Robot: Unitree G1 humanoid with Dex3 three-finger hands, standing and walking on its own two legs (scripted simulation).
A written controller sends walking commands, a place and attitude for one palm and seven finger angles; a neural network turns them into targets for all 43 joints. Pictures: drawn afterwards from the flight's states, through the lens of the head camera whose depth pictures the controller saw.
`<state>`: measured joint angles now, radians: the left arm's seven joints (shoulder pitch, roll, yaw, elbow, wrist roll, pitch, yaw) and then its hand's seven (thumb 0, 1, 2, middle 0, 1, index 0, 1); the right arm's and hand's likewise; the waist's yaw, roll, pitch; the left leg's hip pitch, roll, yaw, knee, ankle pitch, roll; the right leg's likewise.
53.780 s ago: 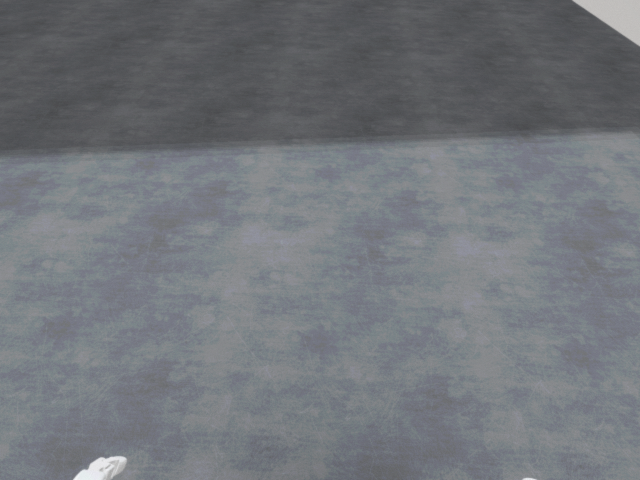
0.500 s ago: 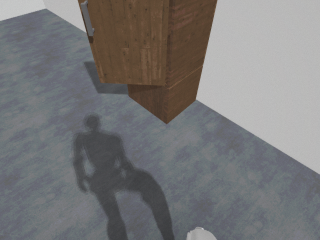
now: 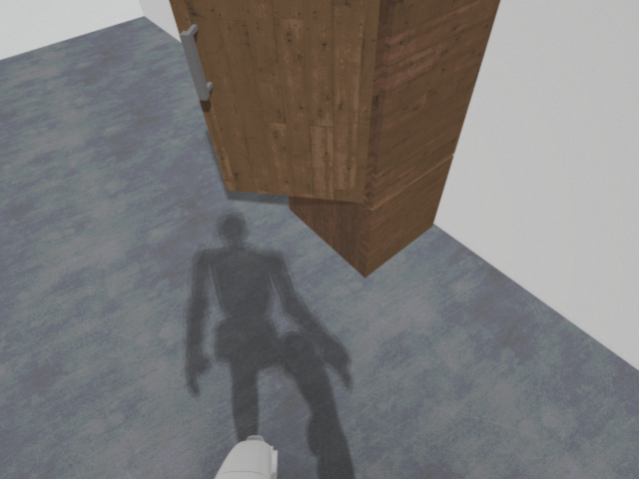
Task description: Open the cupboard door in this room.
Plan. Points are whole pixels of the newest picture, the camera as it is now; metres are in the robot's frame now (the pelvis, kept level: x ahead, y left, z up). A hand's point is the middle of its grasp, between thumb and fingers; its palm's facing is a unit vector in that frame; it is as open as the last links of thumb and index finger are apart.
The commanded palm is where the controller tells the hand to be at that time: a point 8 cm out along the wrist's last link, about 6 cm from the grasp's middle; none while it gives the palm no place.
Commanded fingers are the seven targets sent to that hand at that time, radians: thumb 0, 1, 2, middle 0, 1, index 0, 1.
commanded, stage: take the last steps up to it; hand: left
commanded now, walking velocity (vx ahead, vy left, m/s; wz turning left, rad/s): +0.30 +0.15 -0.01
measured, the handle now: (198, 63) +0.91 +0.34 +0.05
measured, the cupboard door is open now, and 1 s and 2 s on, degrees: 41 41 41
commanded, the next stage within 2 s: come to a stop and stand still in 0.58 s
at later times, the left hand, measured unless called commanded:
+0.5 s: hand (162, 396) +0.26 +0.29 -0.18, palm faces +0.01 -0.98 -0.20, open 7.3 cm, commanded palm none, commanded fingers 0.00 0.90 0.90 -0.20 -0.30 -0.20 -0.30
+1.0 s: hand (178, 333) +0.37 +0.30 -0.19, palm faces -0.03 -0.98 -0.22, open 7.2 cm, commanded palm none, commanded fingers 0.00 0.90 0.90 -0.20 -0.30 -0.20 -0.30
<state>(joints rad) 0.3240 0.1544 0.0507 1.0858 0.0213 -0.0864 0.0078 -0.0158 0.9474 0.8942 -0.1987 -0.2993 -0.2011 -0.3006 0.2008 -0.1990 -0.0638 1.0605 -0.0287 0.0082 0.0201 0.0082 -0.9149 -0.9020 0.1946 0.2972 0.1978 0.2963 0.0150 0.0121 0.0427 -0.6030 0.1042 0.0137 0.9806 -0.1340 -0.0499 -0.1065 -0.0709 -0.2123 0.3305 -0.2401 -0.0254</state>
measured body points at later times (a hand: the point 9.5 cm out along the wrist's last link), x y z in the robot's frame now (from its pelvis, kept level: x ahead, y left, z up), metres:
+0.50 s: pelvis +0.19 +0.11 -0.01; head +0.21 +0.11 +0.44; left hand +0.26 +0.34 -0.16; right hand +0.21 -0.14 -0.16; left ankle +0.16 +0.17 -0.75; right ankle +0.23 -0.01 -0.69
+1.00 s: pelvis +0.31 +0.12 -0.01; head +0.35 +0.12 +0.43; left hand +0.37 +0.35 -0.17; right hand +0.31 -0.11 -0.17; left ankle +0.34 +0.25 -0.74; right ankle +0.31 +0.01 -0.75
